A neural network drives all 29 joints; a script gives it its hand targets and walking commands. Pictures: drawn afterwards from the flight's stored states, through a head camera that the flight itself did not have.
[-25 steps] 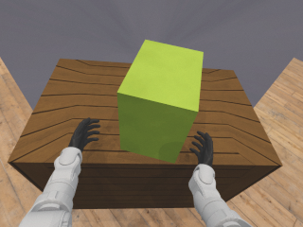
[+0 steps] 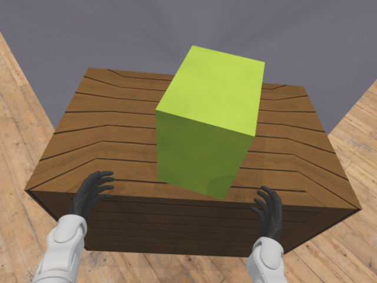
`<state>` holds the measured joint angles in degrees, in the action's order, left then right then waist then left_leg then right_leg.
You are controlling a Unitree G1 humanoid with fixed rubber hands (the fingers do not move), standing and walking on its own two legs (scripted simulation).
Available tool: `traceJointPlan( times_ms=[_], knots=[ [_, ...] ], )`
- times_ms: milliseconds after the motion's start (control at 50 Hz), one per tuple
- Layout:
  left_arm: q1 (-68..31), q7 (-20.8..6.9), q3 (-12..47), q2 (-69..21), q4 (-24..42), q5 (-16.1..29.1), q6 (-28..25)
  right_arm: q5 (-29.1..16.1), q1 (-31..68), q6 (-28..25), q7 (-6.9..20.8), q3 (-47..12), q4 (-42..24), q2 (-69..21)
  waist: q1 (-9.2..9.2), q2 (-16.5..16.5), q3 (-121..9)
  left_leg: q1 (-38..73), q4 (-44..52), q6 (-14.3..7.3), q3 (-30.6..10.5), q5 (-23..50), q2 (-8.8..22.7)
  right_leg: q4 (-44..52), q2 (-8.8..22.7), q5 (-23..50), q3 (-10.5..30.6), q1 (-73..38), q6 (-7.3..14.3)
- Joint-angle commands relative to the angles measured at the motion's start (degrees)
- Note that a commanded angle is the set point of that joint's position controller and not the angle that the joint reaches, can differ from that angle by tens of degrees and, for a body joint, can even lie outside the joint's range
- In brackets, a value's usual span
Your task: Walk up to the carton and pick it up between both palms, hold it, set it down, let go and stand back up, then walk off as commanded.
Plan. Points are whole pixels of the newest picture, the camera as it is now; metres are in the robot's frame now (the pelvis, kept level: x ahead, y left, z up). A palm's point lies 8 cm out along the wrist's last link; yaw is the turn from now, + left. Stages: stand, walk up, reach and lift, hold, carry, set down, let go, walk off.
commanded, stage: set down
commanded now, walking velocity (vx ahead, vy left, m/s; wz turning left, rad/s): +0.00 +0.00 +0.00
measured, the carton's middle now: (208, 124) +0.52 -0.06 +0.01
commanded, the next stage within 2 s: none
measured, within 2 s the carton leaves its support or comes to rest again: neither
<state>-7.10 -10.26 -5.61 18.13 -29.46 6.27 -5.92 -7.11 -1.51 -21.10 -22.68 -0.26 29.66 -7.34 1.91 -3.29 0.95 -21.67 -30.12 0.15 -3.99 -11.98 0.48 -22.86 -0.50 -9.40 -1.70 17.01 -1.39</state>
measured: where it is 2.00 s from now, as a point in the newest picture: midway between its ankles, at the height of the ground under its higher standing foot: outside the picture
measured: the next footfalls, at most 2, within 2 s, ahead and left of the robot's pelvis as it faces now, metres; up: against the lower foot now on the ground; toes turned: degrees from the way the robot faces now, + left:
none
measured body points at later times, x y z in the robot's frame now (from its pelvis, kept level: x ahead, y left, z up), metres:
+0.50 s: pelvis +0.01 -0.01 +0.00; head +0.03 +0.03 +0.45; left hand +0.24 +0.24 -0.02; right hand +0.20 -0.18 -0.01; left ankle +0.04 +0.11 -0.74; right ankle +0.02 -0.14 -0.74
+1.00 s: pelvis +0.03 -0.01 +0.00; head +0.06 +0.02 +0.45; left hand +0.23 +0.25 -0.04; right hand +0.21 -0.19 -0.02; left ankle +0.04 +0.11 -0.74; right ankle +0.02 -0.14 -0.74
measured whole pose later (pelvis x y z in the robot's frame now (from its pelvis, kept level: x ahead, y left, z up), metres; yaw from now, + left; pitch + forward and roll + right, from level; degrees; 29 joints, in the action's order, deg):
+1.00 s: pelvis +0.03 -0.01 +0.00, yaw +0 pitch +1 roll -2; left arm 16.5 -11.1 -3.8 20.6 -16.1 9.4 -4.5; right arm -6.8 -18.7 -18.3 -15.6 -3.1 18.6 -2.8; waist 0.2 -1.9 2.7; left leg -15.3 -30.1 0.9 -4.0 -15.5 1.3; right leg -22.9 -1.3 -12.8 -1.7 10.8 -0.7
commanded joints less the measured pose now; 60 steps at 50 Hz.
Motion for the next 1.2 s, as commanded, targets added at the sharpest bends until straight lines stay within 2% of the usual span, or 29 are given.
traceJointPlan(
  times_ms=[0,80,140,220,260,320,340,480,540,620,640,680,720,780,920,1080,1100,1180],
  knots=[
    [-6.32,-1.27,0.48,13.9,13.52,4.68,-1.84,1.87,-1.81,-1.78,-1.09,-8.99,-18.29,-1.71,-4.96,8.3,-11.67,16.59,3.39,1.25,6.46,3.71,1.29,4.02,0.36,0.03,2.5,-8.32,2.66],
    [-1.44,-1.58,0.44,14.09,17.58,5.34,-1.6,1.91,-6.52,-1.81,-1.09,-9.93,-21.05,-2.04,-5.28,8.61,-9.66,17.25,3.89,1.24,6.37,4.02,1.64,4.31,0.39,0.17,2.51,-8.75,3.07],
    [0.51,-1.65,0.47,14.81,19.51,5.7,-1.84,1.84,-8.45,-1.69,-1.14,-9.62,-22.57,-1.6,-4.68,9.53,-9.52,17.65,3.91,1.21,6.36,4.37,2.0,4.05,0.4,0.8,2.21,-9.05,3.07],
    [4.46,-1.6,0.18,15.37,22.86,6.19,-2.33,1.49,-11.77,-1.69,-0.55,-10.22,-25.42,-1.05,-4.82,9.94,-9.55,17.68,4.25,1.15,6.12,5.14,2.28,3.49,0.23,1.45,1.6,-10.16,3.06],
    [6.06,-1.56,0.52,15.84,22.79,6.15,-2.14,1.0,-13.29,-1.0,-0.02,-10.13,-25.14,-0.05,-4.94,11.56,-7.82,16.1,5.25,0.9,5.95,3.19,2.82,3.07,-0.02,0.81,1.32,-11.15,3.07],
    [9.94,-1.58,0.62,15.26,23.18,5.85,-1.37,0.48,-16.26,-0.12,0.54,-10.34,-25.09,1.12,-4.85,11.5,-5.34,14.86,6.52,0.45,5.76,2.33,3.53,2.93,-0.53,0.95,1.09,-13.72,3.0],
    [10.38,-1.57,0.22,15.43,22.87,5.87,-1.11,0.05,-16.31,0.36,0.9,-10.41,-25.03,1.47,-5.45,12.01,-4.9,14.86,6.39,0.53,5.85,2.33,3.27,3.14,-0.26,0.2,1.21,-13.17,3.08],
    [14.48,-0.89,0.88,15.06,24.38,6.3,-0.98,0.64,-18.01,0.79,3.3,-9.14,-26.37,4.64,-5.42,11.88,-2.96,12.15,7.41,0.0,5.44,0.26,3.71,2.34,-0.84,-0.98,0.9,-14.68,2.95],
    [14.19,-0.67,0.8,15.21,23.81,6.86,-1.49,1.25,-17.51,1.33,4.08,-8.79,-26.49,4.61,-5.61,10.19,-3.09,10.7,7.64,-0.55,5.84,-2.76,3.59,2.48,-0.16,-3.98,1.44,-14.64,2.64],
    [14.6,-0.39,0.77,14.98,23.03,7.22,-1.62,1.65,-17.49,1.82,4.93,-8.28,-25.09,4.79,-5.59,9.49,-3.07,11.5,7.1,-0.32,6.13,-2.2,2.85,2.9,0.47,-5.21,1.85,-12.52,2.54],
    [15.47,-0.54,0.56,15.12,22.65,7.51,-1.54,1.67,-18.53,1.91,4.98,-8.76,-24.99,4.29,-5.63,8.29,-2.84,12.25,6.7,-0.24,6.48,-1.27,2.49,3.28,0.8,-5.1,2.17,-11.82,2.36],
    [16.06,-0.42,0.42,15.09,22.45,7.28,-1.32,1.71,-18.5,1.83,5.43,-8.5,-23.7,4.62,-5.95,8.69,-2.83,14.96,6.02,0.5,6.49,1.38,1.66,3.88,1.26,-4.79,2.38,-9.15,2.46],
    [17.72,-0.22,-0.18,14.84,22.27,6.9,-0.95,1.54,-19.3,1.5,5.93,-8.28,-22.78,5.09,-6.39,9.11,-3.77,16.5,5.86,0.92,6.38,3.83,1.48,3.67,1.05,-2.76,2.18,-9.39,2.37],
    [19.42,-0.45,-0.15,14.54,22.15,6.43,-0.57,1.43,-20.21,1.08,6.22,-7.87,-21.67,5.76,-5.85,8.42,-3.77,17.98,5.7,1.31,6.03,6.89,1.19,3.84,0.77,0.53,1.74,-9.78,2.04],
    [23.47,-0.31,-0.43,13.41,23.32,3.53,-0.39,1.13,-23.09,-0.53,7.86,-7.2,-17.31,8.16,-5.66,10.03,-5.05,22.01,4.86,2.74,5.12,16.06,0.43,4.14,-0.28,9.04,0.87,-10.38,2.0],
    [22.6,0.76,0.93,13.26,23.89,3.76,-0.23,1.27,-21.38,0.28,9.77,-4.94,-16.31,8.85,-4.33,11.34,-4.54,20.29,6.77,2.71,4.91,13.12,0.49,5.05,-0.31,3.87,0.46,-10.74,2.76],
    [22.63,0.87,0.84,13.2,23.78,3.79,-0.19,1.42,-21.35,0.53,10.02,-4.59,-16.62,9.1,-4.26,10.64,-4.22,19.87,6.96,2.51,4.67,12.86,0.55,5.1,-0.39,3.81,0.35,-11.01,2.74],
    [21.03,1.41,1.64,12.27,21.9,3.64,1.37,1.95,-18.75,2.36,10.74,-3.04,-15.08,10.04,-3.53,11.23,-2.52,18.26,8.5,2.26,4.86,8.72,0.7,5.33,-0.32,0.72,0.18,-10.95,2.89]
  ],
)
